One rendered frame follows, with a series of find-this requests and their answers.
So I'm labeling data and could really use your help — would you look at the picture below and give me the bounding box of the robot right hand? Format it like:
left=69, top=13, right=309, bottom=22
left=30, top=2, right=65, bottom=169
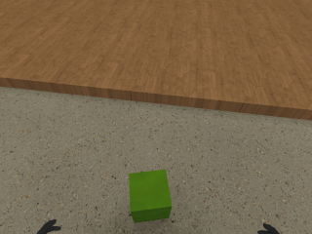
left=257, top=223, right=280, bottom=234

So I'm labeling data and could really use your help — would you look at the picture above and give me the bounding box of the carton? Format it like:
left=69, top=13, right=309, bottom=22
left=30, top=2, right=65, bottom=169
left=129, top=169, right=172, bottom=223

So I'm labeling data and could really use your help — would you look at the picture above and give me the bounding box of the robot left hand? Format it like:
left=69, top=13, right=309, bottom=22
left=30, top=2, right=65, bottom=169
left=37, top=219, right=61, bottom=234

